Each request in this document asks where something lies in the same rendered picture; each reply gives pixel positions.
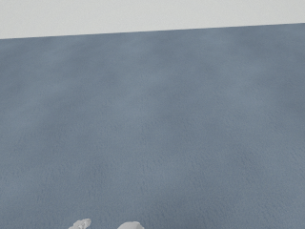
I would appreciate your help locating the robot left hand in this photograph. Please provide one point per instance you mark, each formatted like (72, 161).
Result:
(81, 224)

